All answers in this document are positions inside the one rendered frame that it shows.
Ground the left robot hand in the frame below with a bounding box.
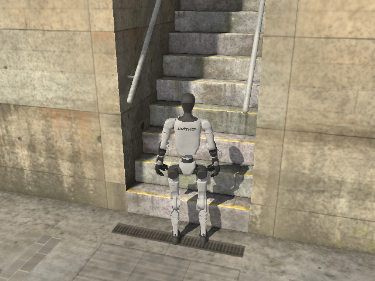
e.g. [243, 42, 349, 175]
[155, 163, 168, 176]

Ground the right robot shin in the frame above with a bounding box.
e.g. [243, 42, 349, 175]
[199, 198, 207, 236]

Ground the right robot forearm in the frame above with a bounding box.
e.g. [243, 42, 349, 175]
[209, 141, 219, 166]

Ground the left robot forearm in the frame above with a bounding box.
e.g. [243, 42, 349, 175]
[156, 141, 166, 165]

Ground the right robot upper arm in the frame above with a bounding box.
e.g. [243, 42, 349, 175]
[200, 118, 216, 150]

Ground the left robot upper arm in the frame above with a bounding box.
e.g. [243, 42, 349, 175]
[160, 118, 175, 150]

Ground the right robot hand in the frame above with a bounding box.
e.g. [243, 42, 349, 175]
[207, 164, 220, 177]

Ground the robot torso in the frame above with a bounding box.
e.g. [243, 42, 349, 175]
[174, 116, 201, 176]

